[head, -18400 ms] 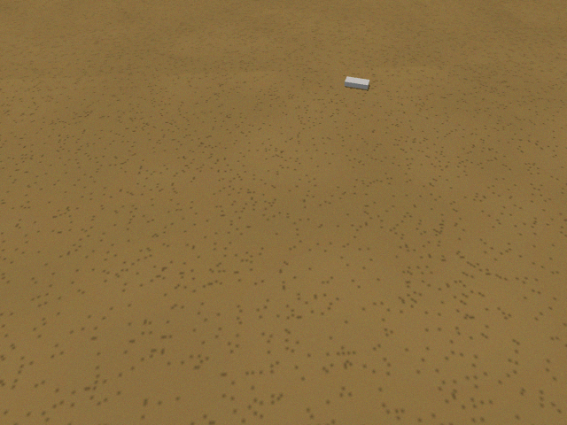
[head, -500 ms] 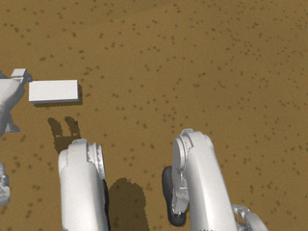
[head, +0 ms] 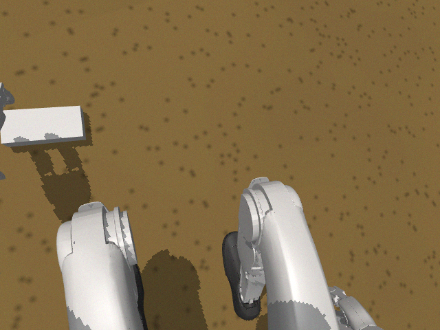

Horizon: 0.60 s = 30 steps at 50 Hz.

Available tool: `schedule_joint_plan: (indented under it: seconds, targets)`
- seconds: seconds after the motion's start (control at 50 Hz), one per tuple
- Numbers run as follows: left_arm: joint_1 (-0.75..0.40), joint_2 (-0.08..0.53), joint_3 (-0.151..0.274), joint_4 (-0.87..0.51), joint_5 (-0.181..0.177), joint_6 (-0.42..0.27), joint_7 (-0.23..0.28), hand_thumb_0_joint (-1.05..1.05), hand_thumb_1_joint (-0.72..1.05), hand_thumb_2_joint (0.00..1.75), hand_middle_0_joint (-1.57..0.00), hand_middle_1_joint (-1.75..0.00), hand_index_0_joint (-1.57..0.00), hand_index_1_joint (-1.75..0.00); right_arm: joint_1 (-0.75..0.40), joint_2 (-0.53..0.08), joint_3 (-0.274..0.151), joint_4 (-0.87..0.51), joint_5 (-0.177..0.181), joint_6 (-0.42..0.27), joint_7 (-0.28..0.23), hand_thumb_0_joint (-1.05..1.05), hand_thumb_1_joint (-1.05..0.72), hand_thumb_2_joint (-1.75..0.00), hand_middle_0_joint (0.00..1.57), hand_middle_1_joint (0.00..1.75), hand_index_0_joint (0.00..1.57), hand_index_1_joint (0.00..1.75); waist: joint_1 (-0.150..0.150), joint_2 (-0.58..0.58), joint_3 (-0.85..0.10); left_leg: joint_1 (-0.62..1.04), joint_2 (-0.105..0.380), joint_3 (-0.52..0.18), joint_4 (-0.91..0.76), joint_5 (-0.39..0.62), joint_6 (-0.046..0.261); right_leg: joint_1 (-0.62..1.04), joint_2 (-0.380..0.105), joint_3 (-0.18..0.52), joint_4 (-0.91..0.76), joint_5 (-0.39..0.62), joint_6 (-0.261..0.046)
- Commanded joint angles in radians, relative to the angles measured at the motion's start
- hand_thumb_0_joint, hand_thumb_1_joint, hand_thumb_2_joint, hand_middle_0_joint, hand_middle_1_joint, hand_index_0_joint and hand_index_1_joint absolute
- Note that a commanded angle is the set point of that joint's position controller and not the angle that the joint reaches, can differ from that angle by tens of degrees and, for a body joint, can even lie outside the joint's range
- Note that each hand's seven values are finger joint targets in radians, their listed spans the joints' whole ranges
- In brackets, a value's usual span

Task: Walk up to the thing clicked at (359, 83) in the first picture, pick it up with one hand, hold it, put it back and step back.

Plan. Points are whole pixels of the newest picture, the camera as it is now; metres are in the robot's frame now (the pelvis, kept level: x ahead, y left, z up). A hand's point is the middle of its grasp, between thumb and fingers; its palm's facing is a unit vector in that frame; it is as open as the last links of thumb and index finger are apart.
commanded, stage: rise first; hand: left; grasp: from above
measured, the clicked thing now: (44, 125) +0.51 +0.31 -0.30
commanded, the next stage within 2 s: approach in 1.86 s
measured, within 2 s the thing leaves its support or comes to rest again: neither
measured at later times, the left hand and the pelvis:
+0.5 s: hand out of the picture +0.44 +0.35 -0.19, palm faces -0.45 -0.09 -0.89, open 14.2 cm; pelvis +0.00 +0.00 -0.01, yaw -1 degrees
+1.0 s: hand (2, 133) +0.46 +0.35 -0.19, palm faces -0.46 -0.09 -0.88, open 14.1 cm; pelvis +0.00 +0.00 -0.01, yaw -2 degrees
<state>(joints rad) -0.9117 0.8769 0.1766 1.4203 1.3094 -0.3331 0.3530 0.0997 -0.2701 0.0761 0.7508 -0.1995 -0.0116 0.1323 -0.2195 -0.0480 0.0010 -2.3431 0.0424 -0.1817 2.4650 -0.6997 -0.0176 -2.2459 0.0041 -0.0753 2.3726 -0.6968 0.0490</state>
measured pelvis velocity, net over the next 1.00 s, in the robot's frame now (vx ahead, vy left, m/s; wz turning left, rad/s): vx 0.00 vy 0.00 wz -0.04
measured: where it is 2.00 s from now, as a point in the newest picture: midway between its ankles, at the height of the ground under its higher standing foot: (189, 303)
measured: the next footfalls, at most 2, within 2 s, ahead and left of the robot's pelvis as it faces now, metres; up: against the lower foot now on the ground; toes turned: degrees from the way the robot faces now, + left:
none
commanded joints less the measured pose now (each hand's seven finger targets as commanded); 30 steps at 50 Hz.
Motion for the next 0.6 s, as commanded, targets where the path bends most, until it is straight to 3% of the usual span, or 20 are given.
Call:
schedule_joint_plan:
  seconds: [0.0,0.06,0.14,0.24,0.32,0.34,0.42,0.54,0.58]
  targets:
    - [-0.262,0.303,0.032,-0.128,-0.027,-0.013,0.032,0.00,-0.55,1.01,-0.06,-0.99,-0.06,-0.99,0.195,-0.262,-0.072,-0.009,-0.001,0.009,-0.006,0.00,-0.90,-0.90,0.20,0.30,0.20,0.30,0.008,0.328,-0.671,0.530,-0.024,0.119,-0.235,0.226,0.044,0.297,0.043,-0.098,-0.231,0.237,-0.074]
    - [-0.272,0.336,0.048,-0.131,-0.021,-0.030,0.039,0.00,-0.55,1.01,-0.06,-0.99,-0.06,-0.99,0.190,-0.263,-0.061,-0.009,-0.005,0.014,-0.005,0.00,-0.90,-0.90,0.20,0.30,0.20,0.30,0.013,0.329,-0.668,0.492,-0.027,0.121,-0.230,0.196,0.045,0.316,0.047,-0.095,-0.230,0.214,-0.072]
    - [-0.267,0.312,0.035,-0.112,-0.014,-0.035,0.052,0.00,-0.55,1.02,-0.06,-0.99,-0.06,-0.99,0.193,-0.269,-0.058,-0.010,-0.008,0.012,-0.002,0.00,-0.90,-0.90,0.20,0.30,0.20,0.30,-0.001,0.353,-0.655,0.530,-0.026,0.111,-0.236,0.201,0.038,0.278,0.049,-0.107,-0.222,0.211,-0.077]
    - [-0.277,0.337,0.047,-0.136,-0.002,-0.034,0.068,0.00,-0.56,1.02,-0.05,-1.00,-0.05,-1.00,0.199,-0.276,-0.054,-0.010,-0.010,0.006,0.001,0.00,-0.90,-0.90,0.20,0.30,0.20,0.30,0.002,0.387,-0.675,0.568,-0.022,0.108,-0.229,0.233,0.034,0.276,0.048,-0.110,-0.210,0.234,-0.078]
    - [-0.278,0.321,0.039,-0.104,-0.006,-0.025,0.078,0.00,-0.54,1.01,-0.05,-1.01,-0.06,-1.00,0.198,-0.279,-0.053,-0.009,-0.011,0.002,0.004,0.00,-0.90,-0.90,0.20,0.30,0.20,0.30,-0.012,0.382,-0.657,0.561,-0.021,0.102,-0.230,0.229,0.034,0.258,0.048,-0.117,-0.208,0.235,-0.077]
    - [-0.282,0.331,0.035,-0.106,0.001,-0.024,0.080,0.00,-0.61,1.09,-0.06,-0.97,-0.03,-1.00,0.196,-0.277,-0.048,-0.007,-0.010,0.002,0.005,0.00,-0.91,-0.90,0.20,0.30,0.20,0.30,-0.012,0.395,-0.649,0.550,-0.021,0.105,-0.227,0.227,0.034,0.263,0.050,-0.114,-0.207,0.236,-0.078]
    - [-0.294,0.333,0.045,-0.107,-0.001,-0.016,0.087,0.00,-0.56,1.03,-0.06,-1.00,-0.05,-1.00,0.204,-0.280,-0.047,-0.008,-0.013,-0.004,0.006,0.00,-0.90,-0.90,0.20,0.30,0.20,0.30,-0.021,0.377,-0.669,0.556,-0.021,0.102,-0.218,0.236,0.036,0.275,0.048,-0.115,-0.206,0.249,-0.074]
    - [-0.289,0.330,0.027,-0.055,-0.002,-0.007,0.082,0.00,-0.54,1.01,-0.06,-1.03,-0.06,-1.02,0.200,-0.277,-0.036,-0.012,-0.012,-0.006,0.009,0.00,-0.90,-0.90,0.20,0.30,0.20,0.30,-0.023,0.366,-0.633,0.512,-0.023,0.104,-0.216,0.214,0.039,0.280,0.050,-0.113,-0.209,0.238,-0.074]
    - [-0.316,0.333,0.019,-0.061,0.001,-0.008,0.078,0.00,-0.55,1.01,-0.06,-1.02,-0.06,-1.02,0.201,-0.279,-0.033,-0.014,-0.013,-0.008,0.008,0.00,-0.91,-0.90,0.20,0.30,0.20,0.30,-0.039,0.361,-0.628,0.503,-0.021,0.100,-0.213,0.200,0.040,0.282,0.052,-0.116,-0.218,0.231,-0.072]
